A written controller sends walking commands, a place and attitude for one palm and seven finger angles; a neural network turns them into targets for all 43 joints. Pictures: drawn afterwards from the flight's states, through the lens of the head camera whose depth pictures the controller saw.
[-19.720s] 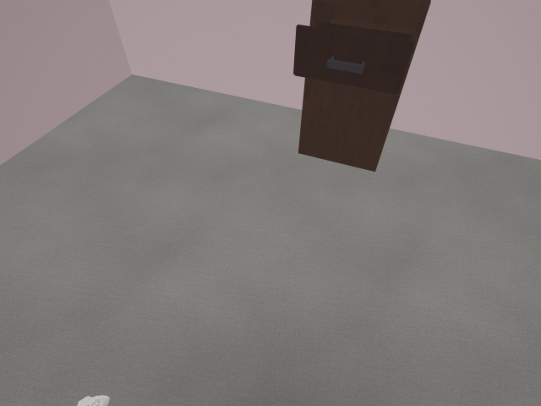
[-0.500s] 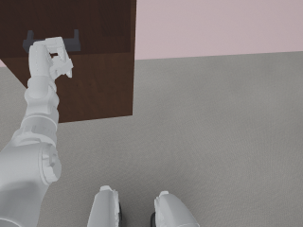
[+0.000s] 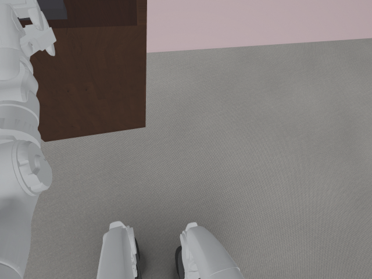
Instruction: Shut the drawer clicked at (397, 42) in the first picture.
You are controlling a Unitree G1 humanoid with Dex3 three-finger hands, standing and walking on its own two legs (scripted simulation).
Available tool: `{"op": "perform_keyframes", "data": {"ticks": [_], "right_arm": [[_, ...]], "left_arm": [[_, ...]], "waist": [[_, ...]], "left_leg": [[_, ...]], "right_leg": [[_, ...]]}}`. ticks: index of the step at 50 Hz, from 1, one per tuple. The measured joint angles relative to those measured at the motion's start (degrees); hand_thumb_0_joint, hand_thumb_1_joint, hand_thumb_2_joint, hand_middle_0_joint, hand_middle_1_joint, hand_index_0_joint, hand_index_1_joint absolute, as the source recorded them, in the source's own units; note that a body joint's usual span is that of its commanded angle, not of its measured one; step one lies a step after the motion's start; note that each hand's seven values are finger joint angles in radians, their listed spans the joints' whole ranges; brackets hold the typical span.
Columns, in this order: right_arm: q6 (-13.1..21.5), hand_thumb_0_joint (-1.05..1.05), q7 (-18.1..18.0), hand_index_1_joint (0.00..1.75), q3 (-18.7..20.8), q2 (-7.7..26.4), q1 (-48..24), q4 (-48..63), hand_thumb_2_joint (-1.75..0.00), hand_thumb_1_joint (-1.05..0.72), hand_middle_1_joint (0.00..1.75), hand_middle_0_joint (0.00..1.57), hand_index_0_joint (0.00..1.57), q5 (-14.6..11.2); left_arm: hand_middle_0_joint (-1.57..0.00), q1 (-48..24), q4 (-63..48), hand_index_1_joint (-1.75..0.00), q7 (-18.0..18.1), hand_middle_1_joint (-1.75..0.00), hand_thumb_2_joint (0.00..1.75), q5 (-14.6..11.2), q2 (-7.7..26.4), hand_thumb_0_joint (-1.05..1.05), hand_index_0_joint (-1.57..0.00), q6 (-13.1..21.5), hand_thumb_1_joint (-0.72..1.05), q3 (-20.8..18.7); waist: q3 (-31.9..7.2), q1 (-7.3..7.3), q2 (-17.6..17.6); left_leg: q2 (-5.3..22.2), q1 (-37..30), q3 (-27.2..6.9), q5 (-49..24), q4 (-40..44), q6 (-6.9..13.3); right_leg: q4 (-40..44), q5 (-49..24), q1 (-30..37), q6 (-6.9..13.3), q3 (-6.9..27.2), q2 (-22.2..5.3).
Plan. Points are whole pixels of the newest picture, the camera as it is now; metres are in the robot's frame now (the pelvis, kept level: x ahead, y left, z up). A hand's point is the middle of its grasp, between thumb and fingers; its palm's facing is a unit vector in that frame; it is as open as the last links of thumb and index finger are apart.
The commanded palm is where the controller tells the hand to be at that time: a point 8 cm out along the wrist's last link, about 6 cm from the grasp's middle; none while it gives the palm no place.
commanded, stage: push the drawer shut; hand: left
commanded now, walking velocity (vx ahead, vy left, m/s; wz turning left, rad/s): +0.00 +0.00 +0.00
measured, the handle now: (26, 1) +0.65 +0.23 +0.08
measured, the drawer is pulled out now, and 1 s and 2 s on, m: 0.01 0.00 0.00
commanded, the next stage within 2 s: pull the fist back off the drawer in 0.50 s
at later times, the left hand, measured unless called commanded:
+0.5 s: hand (37, 24) +0.59 +0.20 +0.09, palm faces +0.09 -0.99 -0.04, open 3.4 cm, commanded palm +0.64 +0.20 +0.08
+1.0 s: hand (40, 25) +0.59 +0.20 +0.09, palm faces +0.10 -0.99 -0.04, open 3.3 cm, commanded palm +0.59 +0.19 +0.08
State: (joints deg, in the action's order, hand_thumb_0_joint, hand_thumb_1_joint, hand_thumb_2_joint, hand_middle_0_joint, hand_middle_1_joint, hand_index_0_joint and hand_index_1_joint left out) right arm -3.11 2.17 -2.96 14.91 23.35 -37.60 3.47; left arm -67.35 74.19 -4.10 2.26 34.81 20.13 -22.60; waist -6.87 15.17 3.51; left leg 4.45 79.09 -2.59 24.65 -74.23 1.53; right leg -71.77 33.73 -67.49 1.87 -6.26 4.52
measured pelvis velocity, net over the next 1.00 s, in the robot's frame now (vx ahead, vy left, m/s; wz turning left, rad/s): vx -0.03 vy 0.01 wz -0.02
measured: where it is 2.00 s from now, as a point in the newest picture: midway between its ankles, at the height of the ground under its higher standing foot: (160, 277)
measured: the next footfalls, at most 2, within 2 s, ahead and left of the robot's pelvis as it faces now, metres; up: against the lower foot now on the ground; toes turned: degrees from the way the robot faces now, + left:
none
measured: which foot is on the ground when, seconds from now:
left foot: down 0.00-1.00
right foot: down 0.00-1.00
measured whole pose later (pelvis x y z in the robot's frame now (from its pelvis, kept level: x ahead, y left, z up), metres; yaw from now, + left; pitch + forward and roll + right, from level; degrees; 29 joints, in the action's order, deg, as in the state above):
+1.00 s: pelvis -0.03 +0.01 -0.02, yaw -1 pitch +31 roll -9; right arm 1.1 1.6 -5.6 14.2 25.2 -38.1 4.7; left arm -78.1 76.1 -2.8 5.4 40.1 13.8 -18.9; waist -5.7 18.2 3.3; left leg 3.8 86.2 -3.8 22.2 -76.5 2.9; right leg -73.6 31.5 -73.7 0.6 -7.5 4.1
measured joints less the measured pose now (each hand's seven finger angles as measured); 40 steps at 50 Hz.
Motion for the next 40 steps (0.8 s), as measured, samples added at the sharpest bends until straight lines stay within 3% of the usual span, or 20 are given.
{"op": "perform_keyframes", "data": {"ticks": [9,24,40], "right_arm": [[-0.16,0.00,0.18,0.30,-0.80,-0.41,1.16,0.24,-0.90,-0.90,0.30,0.20,0.20,0.16],[2.25,0.00,-1.06,0.30,-2.47,-0.31,0.82,-0.08,-0.90,-0.90,0.30,0.20,0.20,0.35],[4.84,0.00,-1.64,0.30,-3.41,-0.33,1.40,-0.58,-0.90,-0.90,0.30,0.20,0.20,0.79]], "left_arm": [[-1.40,-2.52,0.90,-1.60,-1.36,-1.60,0.93,1.40,2.32,0.04,-1.40,-1.50,0.72,-0.88],[-1.40,-8.62,3.99,-1.60,-1.53,-1.60,0.91,2.24,7.14,0.07,-1.40,-3.40,0.61,2.67],[-1.40,-11.49,4.14,-1.60,0.09,-1.60,0.91,2.81,7.60,0.07,-1.40,-5.69,0.61,4.41]], "waist": [[0.32,0.60,0.07],[0.67,2.97,-0.24],[1.05,3.95,-0.25]], "left_leg": [[0.26,1.37,-0.32,0.11,-0.67,0.17],[0.06,5.41,-1.66,-0.94,-2.67,0.49],[-0.31,7.07,-1.28,-2.38,-2.31,1.31]], "right_leg": [[-0.15,-0.17,-1.11,-0.16,-0.21,0.33],[-1.73,-1.01,-4.47,-0.39,-1.53,0.37],[-1.61,-2.38,-6.21,-1.18,-1.25,-0.07]]}}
